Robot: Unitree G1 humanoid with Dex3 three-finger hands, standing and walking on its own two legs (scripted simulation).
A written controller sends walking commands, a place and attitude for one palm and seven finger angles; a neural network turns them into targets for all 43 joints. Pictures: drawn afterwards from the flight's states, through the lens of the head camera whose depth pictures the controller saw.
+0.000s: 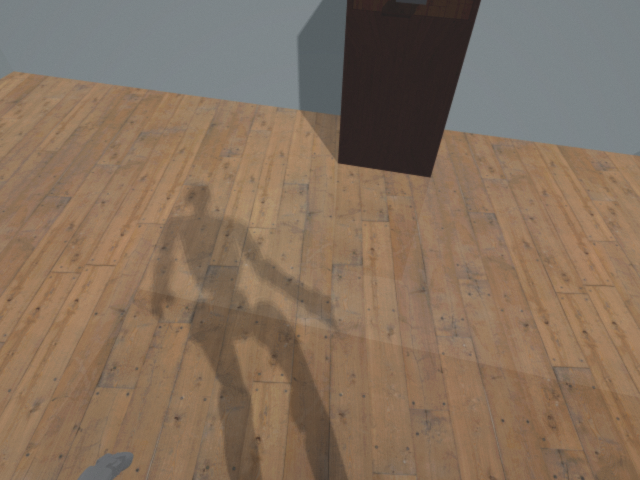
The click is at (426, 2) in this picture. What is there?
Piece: drawer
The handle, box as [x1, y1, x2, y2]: [396, 0, 426, 4]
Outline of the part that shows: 396,0 400,2 425,4 426,0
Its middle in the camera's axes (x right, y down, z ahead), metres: +0.33 -0.87 +1.39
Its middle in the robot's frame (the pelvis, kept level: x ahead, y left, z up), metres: +1.64 -0.25 +0.04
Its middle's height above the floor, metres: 0.81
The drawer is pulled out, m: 0.00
